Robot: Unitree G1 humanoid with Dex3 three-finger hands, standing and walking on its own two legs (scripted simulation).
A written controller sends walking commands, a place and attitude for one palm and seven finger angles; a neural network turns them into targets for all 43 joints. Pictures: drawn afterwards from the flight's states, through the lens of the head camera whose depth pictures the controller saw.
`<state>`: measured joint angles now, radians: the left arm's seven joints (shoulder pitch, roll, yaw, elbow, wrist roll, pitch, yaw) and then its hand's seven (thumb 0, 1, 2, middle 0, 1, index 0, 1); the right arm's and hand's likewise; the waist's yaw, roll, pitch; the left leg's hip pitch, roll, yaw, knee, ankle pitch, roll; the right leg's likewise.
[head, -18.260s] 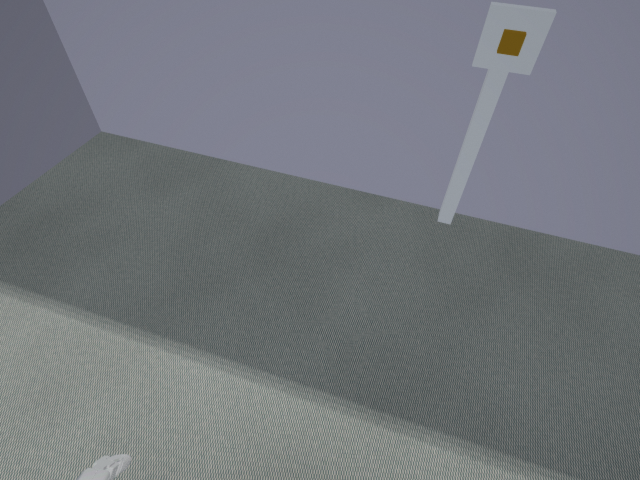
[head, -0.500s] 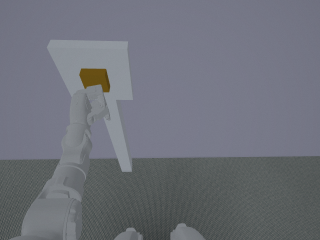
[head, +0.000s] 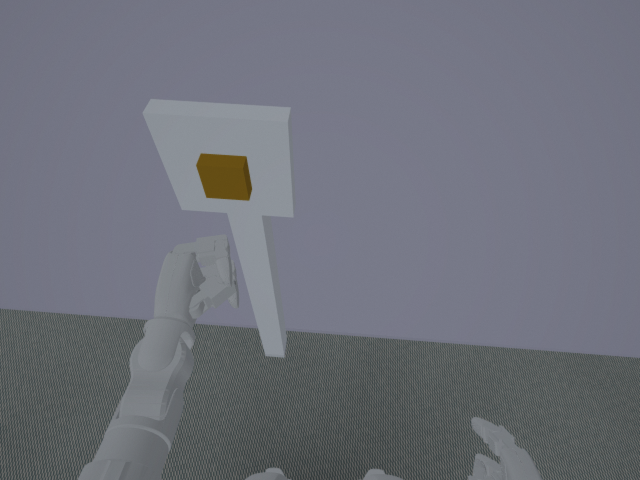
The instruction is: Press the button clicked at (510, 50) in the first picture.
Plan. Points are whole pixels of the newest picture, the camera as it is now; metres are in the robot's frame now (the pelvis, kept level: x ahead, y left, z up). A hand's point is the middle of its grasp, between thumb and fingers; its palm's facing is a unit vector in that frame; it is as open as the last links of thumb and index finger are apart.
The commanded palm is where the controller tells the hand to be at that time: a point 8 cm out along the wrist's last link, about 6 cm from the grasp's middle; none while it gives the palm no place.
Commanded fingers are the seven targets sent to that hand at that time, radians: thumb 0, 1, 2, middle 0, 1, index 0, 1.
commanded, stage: pull the fist back off the button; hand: left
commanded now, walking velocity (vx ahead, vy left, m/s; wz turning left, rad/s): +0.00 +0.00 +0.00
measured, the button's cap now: (226, 175) +0.49 +0.15 +0.09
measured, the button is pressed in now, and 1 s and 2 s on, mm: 0 0 0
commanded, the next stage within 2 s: draw the hand back to the body in 0.06 s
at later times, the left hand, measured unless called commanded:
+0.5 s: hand (190, 296) +0.30 +0.15 +0.10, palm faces -0.03 -1.00 -0.03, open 3.1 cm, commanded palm +0.26 +0.21 +0.11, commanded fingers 0.00 0.90 0.90 -1.30 -1.50 -1.30 -1.50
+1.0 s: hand (86, 329) +0.23 +0.21 +0.16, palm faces +0.25 -0.93 -0.27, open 3.1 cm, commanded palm +0.19 +0.26 +0.19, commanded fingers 0.00 0.90 0.90 -1.30 -1.50 -1.30 -1.50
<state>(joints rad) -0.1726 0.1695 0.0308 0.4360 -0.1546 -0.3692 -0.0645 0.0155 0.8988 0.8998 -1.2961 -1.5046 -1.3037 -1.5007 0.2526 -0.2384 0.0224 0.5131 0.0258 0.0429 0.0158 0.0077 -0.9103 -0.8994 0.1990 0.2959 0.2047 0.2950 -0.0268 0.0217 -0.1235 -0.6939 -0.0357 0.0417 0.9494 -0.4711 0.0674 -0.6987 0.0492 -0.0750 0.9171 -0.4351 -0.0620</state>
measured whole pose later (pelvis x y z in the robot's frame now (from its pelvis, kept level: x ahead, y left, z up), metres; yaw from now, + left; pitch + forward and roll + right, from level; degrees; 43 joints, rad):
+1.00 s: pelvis +0.01 +0.01 +0.05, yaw +1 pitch -2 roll -1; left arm 0.38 0.30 0.10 -0.29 -0.08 -0.03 0.09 0.02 0.89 0.90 -1.30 -1.50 -1.30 -1.50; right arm 0.21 -0.22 0.08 0.54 0.02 -0.04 -0.08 0.01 -0.91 -0.90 0.20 0.30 0.21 0.30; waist 0.04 0.05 -0.03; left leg -0.19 -0.05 0.02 0.53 -0.32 0.07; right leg -0.18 0.05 -0.06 0.49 -0.28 -0.05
